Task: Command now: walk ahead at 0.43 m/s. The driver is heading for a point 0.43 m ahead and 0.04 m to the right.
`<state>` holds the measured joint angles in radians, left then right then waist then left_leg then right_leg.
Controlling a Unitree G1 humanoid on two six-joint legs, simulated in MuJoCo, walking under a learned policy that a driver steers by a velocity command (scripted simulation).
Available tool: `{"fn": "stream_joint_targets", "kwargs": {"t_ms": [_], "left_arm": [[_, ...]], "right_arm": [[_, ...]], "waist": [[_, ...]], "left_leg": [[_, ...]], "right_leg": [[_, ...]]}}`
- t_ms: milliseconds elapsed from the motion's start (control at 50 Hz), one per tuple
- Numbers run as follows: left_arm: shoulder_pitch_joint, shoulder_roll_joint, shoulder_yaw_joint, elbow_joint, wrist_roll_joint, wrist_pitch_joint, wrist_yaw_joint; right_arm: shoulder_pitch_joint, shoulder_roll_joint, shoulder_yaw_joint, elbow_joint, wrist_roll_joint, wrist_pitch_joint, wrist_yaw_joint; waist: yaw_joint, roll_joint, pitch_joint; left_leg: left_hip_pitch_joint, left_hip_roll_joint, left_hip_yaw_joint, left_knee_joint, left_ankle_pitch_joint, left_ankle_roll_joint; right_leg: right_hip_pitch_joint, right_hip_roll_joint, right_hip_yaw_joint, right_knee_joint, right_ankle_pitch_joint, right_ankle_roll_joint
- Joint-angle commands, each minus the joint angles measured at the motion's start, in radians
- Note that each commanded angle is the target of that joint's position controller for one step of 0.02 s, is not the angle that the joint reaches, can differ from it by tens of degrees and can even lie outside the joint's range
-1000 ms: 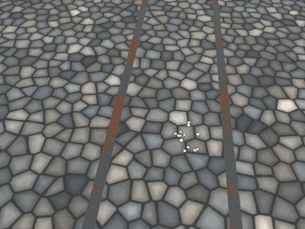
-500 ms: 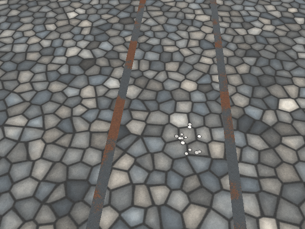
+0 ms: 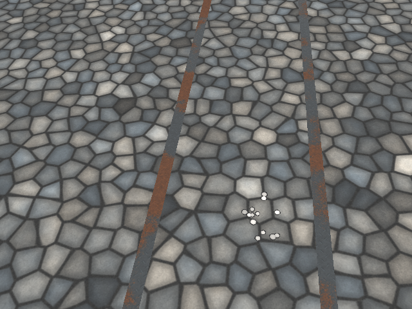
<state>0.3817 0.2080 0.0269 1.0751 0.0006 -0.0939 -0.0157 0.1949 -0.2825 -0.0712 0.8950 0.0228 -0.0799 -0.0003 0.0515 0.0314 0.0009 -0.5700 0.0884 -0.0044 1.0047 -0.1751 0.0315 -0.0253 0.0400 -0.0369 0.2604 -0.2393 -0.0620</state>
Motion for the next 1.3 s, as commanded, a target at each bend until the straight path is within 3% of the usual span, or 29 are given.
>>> {"fn": "stream_joint_targets", "kwargs": {"t_ms": [20, 120, 180, 220, 240, 260, 280, 300, 320, 340, 360, 380, 420, 460, 540, 620, 660, 700, 720, 740, 760, 780, 800, 840, 880, 940, 980, 1120, 1300], "left_arm": [[0.012, 0.164, 0.020, -0.041, 0.005, -0.001, 0.019], [0.083, 0.174, 0.022, -0.029, -0.008, 0.004, 0.031], [0.097, 0.178, 0.030, -0.020, -0.016, 0.013, 0.033], [0.074, 0.200, 0.041, -0.029, -0.013, 0.022, 0.034], [0.063, 0.214, 0.047, -0.035, -0.009, 0.029, 0.035], [0.048, 0.206, 0.044, -0.042, -0.002, 0.039, 0.034], [0.042, 0.184, 0.032, -0.061, 0.007, 0.042, 0.033], [0.180, 0.035, -0.010, -0.077, 0.008, 0.023, 0.017], [0.148, 0.075, -0.003, -0.057, -0.017, -0.010, 0.008], [0.022, 0.167, 0.024, -0.107, -0.048, -0.031, 0.005], [-0.052, 0.182, 0.027, -0.128, -0.052, -0.039, 0.011], [-0.072, 0.174, 0.034, -0.127, -0.036, -0.034, 0.022], [-0.007, 0.125, 0.036, -0.110, -0.018, -0.003, 0.032], [0.012, 0.091, 0.033, -0.112, -0.011, 0.018, 0.038], [-0.126, 0.085, 0.024, -0.167, 0.007, 0.028, 0.038], [-0.231, 0.112, 0.025, -0.191, -0.001, 0.036, 0.030], [-0.255, 0.133, 0.031, -0.201, 0.006, 0.037, 0.029], [-0.209, 0.155, 0.042, -0.182, 0.018, 0.033, 0.029], [-0.183, 0.210, 0.055, -0.177, 0.023, 0.031, 0.036], [-0.192, 0.246, 0.057, -0.179, 0.024, 0.038, 0.042], [-0.175, 0.157, 0.038, -0.162, 0.019, 0.050, 0.038], [-0.190, 0.112, 0.025, -0.158, 0.011, 0.057, 0.032], [-0.230, 0.119, 0.025, -0.161, 0.009, 0.064, 0.028], [-0.338, 0.138, 0.027, -0.192, 0.004, 0.070, 0.025], [-0.331, 0.146, 0.032, -0.182, 0.001, 0.063, 0.024], [-0.283, 0.139, 0.035, -0.151, -0.005, 0.053, 0.028], [-0.281, 0.133, 0.036, -0.139, -0.005, 0.058, 0.031], [-0.311, 0.120, 0.041, -0.115, -0.005, 0.085, 0.034], [-0.319, 0.118, 0.043, -0.082, -0.003, 0.103, 0.046]], "right_arm": [[-0.129, -0.018, 0.002, -0.091, -0.006, -0.006, 0.005], [-0.295, -0.007, 0.020, -0.143, 0.003, -0.012, 0.025], [-0.339, -0.024, 0.020, -0.169, 0.007, -0.020, 0.043], [-0.290, -0.059, 0.007, -0.163, 0.006, -0.024, 0.048], [-0.215, -0.088, -0.008, -0.145, 0.005, -0.023, 0.046], [-0.052, -0.127, -0.031, -0.096, 0.007, -0.020, 0.038], [0.138, -0.173, -0.049, -0.049, 0.001, -0.015, 0.028], [0.260, -0.268, -0.069, -0.015, -0.020, -0.012, 0.026], [0.250, -0.179, -0.042, -0.006, -0.016, -0.011, 0.028], [0.141, -0.133, -0.025, -0.016, -0.007, -0.016, 0.028], [0.030, -0.100, -0.012, -0.041, -0.013, -0.020, 0.028], [-0.038, -0.067, -0.001, -0.048, -0.023, -0.027, 0.033], [-0.069, -0.031, 0.012, -0.034, -0.038, -0.035, 0.043], [-0.050, -0.049, 0.013, -0.004, -0.042, -0.040, 0.040], [-0.038, -0.094, 0.011, 0.023, -0.042, -0.025, 0.007], [0.025, -0.117, 0.012, 0.066, -0.030, -0.002, -0.003], [0.020, -0.116, 0.013, 0.080, -0.021, 0.009, -0.006], [0.018, -0.092, 0.021, 0.090, -0.010, 0.019, -0.009], [0.074, -0.068, 0.028, 0.099, -0.026, 0.017, -0.010], [0.213, -0.022, 0.039, 0.125, -0.044, 0.010, -0.007], [0.224, 0.005, 0.049, 0.142, -0.039, 0.020, -0.015], [0.173, -0.025, 0.043, 0.131, -0.029, 0.037, -0.021], [0.135, -0.040, 0.040, 0.124, -0.023, 0.057, -0.029], [0.116, -0.059, 0.038, 0.133, -0.030, 0.090, -0.036], [0.100, -0.070, 0.036, 0.147, -0.032, 0.093, -0.037], [0.106, -0.069, 0.036, 0.167, -0.028, 0.078, -0.034], [0.099, -0.059, 0.038, 0.175, -0.025, 0.075, -0.032], [0.110, -0.043, 0.043, 0.198, -0.028, 0.086, -0.037], [0.138, -0.028, 0.050, 0.212, -0.030, 0.073, -0.040]], "waist": [[0.003, -0.089, 0.106], [0.038, -0.099, 0.146], [0.019, -0.101, 0.152], [-0.030, -0.120, 0.095], [-0.075, -0.145, 0.030], [-0.158, -0.148, -0.069], [-0.234, -0.117, -0.193], [-0.169, 0.151, -0.380], [-0.186, 0.165, -0.416], [-0.165, 0.136, -0.211], [-0.128, 0.054, -0.097], [-0.087, -0.004, -0.031], [-0.022, 0.026, -0.025], [0.002, 0.029, -0.019], [-0.016, 0.037, -0.034], [-0.061, 0.035, -0.052], [-0.056, 0.034, -0.042], [-0.021, 0.006, -0.053], [-0.035, -0.058, -0.082], [-0.119, -0.178, -0.151], [-0.095, -0.226, -0.196], [-0.087, -0.199, -0.180], [-0.095, -0.179, -0.156], [-0.112, -0.139, -0.075], [-0.094, -0.097, -0.045], [-0.074, -0.046, -0.100], [-0.068, -0.031, -0.111], [-0.070, -0.028, -0.044], [-0.062, -0.029, 0.014]], "left_leg": [[-0.179, 0.022, 0.004, -0.157, 0.111, -0.033], [-0.074, -0.026, 0.041, -0.412, 0.262, -0.027], [-0.077, -0.032, 0.023, -0.479, 0.229, 0.010], [0.018, -0.065, 0.038, -0.492, 0.163, 0.043], [0.128, -0.099, 0.061, -0.480, 0.126, 0.062], [0.331, -0.131, 0.084, -0.485, 0.120, 0.091], [0.649, -0.027, -0.032, -0.449, 0.099, 0.142], [1.047, 0.257, -0.542, -0.521, -0.132, 0.326], [1.031, 0.305, -0.796, -0.713, -0.259, 0.341], [0.868, 0.263, -0.640, -0.742, -0.269, 0.273], [0.675, 0.232, -0.481, -0.764, -0.081, 0.241], [0.517, 0.191, -0.346, -0.777, 0.153, 0.220], [0.363, 0.131, -0.179, -0.794, 0.435, 0.199], [0.291, 0.116, -0.096, -0.804, 0.623, 0.217], [0.284, 0.062, 0.014, -0.792, 0.679, 0.191], [0.367, 0.089, -0.016, -0.767, 0.547, 0.179], [0.399, 0.106, -0.046, -0.717, 0.488, 0.167], [0.405, 0.065, -0.052, -0.617, 0.372, 0.116], [0.377, 0.006, -0.027, -0.541, 0.270, 0.065], [0.263, -0.067, 0.003, -0.474, -0.025, 0.017], [0.249, -0.085, 0.014, -0.417, -0.220, -0.021], [0.247, -0.081, 0.003, -0.424, -0.250, -0.032], [0.261, -0.070, -0.003, -0.462, -0.215, -0.032], [0.311, -0.058, -0.008, -0.560, -0.133, -0.018], [0.338, -0.059, -0.006, -0.582, -0.084, -0.011], [0.358, -0.047, -0.013, -0.581, 0.045, -0.014], [0.361, -0.046, -0.010, -0.573, 0.086, -0.019], [0.343, -0.048, -0.003, -0.583, 0.029, -0.015], [0.289, -0.043, -0.005, -0.621, -0.081, -0.009]], "right_leg": [[0.011, -0.239, 0.172, -0.158, 0.282, -0.122], [-0.015, -0.238, 0.107, -0.194, 0.270, -0.118], [0.090, -0.283, 0.097, -0.147, 0.360, -0.108], [0.152, -0.299, 0.085, -0.051, 0.606, -0.089], [0.168, -0.296, 0.076, 0.046, 0.801, -0.078], [0.133, -0.259, 0.046, 0.235, 0.918, -0.055], [-0.073, -0.221, 0.035, 0.501, 0.743, -0.029], [-0.487, -0.026, 0.023, 0.931, 0.127, 0.042], [-0.612, 0.017, 0.173, 1.090, -0.313, 0.027], [-0.706, -0.049, 0.166, 1.137, -0.264, 0.004], [-0.675, -0.102, 0.134, 1.097, -0.169, 0.001], [-0.614, -0.137, 0.114, 1.035, -0.113, 0.012], [-0.465, -0.166, 0.111, 0.953, -0.091, 0.031], [-0.427, -0.155, 0.086, 0.873, -0.068, 0.055], [-0.400, -0.140, 0.054, 0.537, 0.155, 0.081], [-0.354, -0.108, 0.063, 0.365, 0.262, 0.078], [-0.342, -0.099, 0.070, 0.311, 0.213, 0.059], [-0.234, -0.086, 0.062, 0.172, 0.308, 0.027], [-0.128, -0.158, 0.130, 0.155, 0.633, 0.002], [0.043, -0.264, 0.229, 0.223, 0.848, -0.092], [0.054, -0.315, 0.292, 0.215, 0.774, -0.169], [0.008, -0.307, 0.320, 0.179, 0.604, -0.176], [-0.051, -0.284, 0.319, 0.149, 0.418, -0.149], [-0.189, -0.209, 0.239, 0.118, 0.143, -0.072], [-0.204, -0.146, 0.166, 0.153, 0.217, -0.028], [-0.101, -0.125, 0.127, 0.233, 0.479, -0.042], [-0.074, -0.123, 0.120, 0.254, 0.534, -0.055], [-0.114, -0.102, 0.100, 0.240, 0.391, -0.046], [-0.112, -0.084, 0.092, 0.214, 0.240, -0.017]]}}
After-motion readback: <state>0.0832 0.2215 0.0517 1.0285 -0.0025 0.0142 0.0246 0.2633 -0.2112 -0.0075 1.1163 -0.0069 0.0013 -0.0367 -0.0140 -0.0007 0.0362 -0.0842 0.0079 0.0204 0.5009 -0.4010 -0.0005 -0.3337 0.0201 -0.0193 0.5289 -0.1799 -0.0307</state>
